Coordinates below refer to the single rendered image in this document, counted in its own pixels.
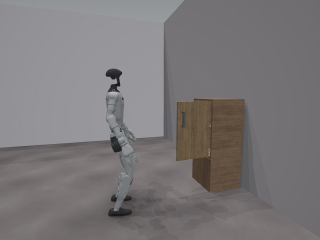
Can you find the robot right shin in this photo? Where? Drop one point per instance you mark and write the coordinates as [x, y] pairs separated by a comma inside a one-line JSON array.
[[123, 190]]

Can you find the robot right forearm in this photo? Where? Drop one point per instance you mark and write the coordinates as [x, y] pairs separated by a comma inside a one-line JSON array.
[[113, 125]]

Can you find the handle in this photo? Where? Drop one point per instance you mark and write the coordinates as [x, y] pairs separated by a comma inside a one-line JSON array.
[[183, 119]]

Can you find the robot left hand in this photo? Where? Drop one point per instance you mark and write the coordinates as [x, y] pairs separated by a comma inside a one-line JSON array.
[[127, 133]]

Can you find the right robot upper arm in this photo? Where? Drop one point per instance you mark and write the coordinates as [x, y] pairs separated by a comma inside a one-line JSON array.
[[112, 102]]

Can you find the robot right hand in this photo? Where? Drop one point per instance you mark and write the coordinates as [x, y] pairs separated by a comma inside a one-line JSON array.
[[127, 150]]

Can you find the humanoid robot head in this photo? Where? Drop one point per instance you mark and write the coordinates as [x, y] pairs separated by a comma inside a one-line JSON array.
[[114, 73]]

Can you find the robot left forearm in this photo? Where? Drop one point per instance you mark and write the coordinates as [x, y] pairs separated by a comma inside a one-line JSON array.
[[124, 126]]

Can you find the cupboard door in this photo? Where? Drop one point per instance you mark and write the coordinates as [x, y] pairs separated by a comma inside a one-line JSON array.
[[192, 141]]

